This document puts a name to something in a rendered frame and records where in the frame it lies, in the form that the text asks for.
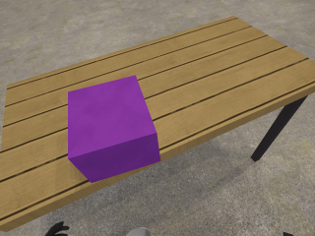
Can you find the carton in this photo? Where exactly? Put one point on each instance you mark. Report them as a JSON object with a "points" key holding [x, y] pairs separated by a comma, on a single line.
{"points": [[110, 129]]}

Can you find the table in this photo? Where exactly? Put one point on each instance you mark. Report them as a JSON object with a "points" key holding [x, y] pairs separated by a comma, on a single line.
{"points": [[198, 84]]}

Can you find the robot left hand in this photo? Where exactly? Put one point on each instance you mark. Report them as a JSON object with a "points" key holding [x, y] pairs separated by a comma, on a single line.
{"points": [[57, 227]]}

